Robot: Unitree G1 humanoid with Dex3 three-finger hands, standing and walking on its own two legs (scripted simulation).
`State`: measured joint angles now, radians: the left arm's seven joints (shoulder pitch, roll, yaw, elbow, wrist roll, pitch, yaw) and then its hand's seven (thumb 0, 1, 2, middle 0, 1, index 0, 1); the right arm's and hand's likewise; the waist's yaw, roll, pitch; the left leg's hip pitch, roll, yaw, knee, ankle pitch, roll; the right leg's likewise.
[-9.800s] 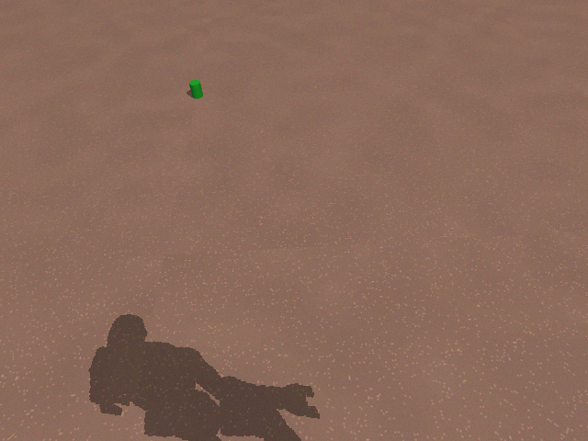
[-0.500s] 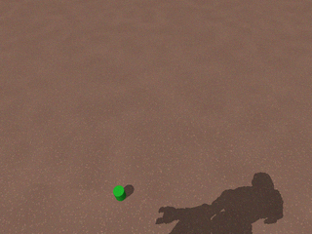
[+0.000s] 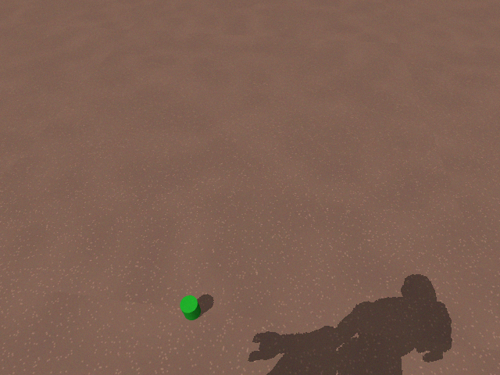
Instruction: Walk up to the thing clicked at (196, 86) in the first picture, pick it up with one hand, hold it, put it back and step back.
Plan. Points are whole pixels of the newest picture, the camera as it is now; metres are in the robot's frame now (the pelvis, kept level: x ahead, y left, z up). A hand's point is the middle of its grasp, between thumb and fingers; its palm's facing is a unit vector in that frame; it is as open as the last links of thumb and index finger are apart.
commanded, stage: stand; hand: left
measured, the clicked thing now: (190, 308) +0.46 +0.26 -0.74
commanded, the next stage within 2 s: walk up in 0.46 s
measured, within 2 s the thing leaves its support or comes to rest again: neither
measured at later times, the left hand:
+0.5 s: hand out of the picture +0.08 +0.26 -0.16, palm faces -0.02 -0.94 -0.35, open 7.4 cm
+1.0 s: hand out of the picture +0.11 +0.28 -0.16, palm faces -0.05 -0.93 -0.37, open 7.4 cm
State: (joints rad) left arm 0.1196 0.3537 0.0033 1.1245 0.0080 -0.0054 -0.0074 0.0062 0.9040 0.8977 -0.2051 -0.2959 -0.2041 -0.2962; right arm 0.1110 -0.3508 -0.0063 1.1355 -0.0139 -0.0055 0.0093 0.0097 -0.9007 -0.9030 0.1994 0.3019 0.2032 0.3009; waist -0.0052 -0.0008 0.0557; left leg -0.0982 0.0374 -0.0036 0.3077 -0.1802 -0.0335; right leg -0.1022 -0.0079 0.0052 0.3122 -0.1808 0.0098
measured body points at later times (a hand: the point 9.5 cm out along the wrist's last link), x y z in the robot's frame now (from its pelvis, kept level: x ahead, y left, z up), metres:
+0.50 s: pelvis +0.00 +0.00 +0.00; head +0.02 +0.00 +0.45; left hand +0.08 +0.31 -0.13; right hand +0.08 -0.30 -0.13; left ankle -0.01 +0.14 -0.75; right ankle -0.01 -0.12 -0.75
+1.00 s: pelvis +0.02 +0.02 +0.00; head +0.03 +0.02 +0.45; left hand +0.11 +0.33 -0.13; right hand +0.09 -0.29 -0.13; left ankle -0.01 +0.14 -0.75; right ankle -0.01 -0.12 -0.75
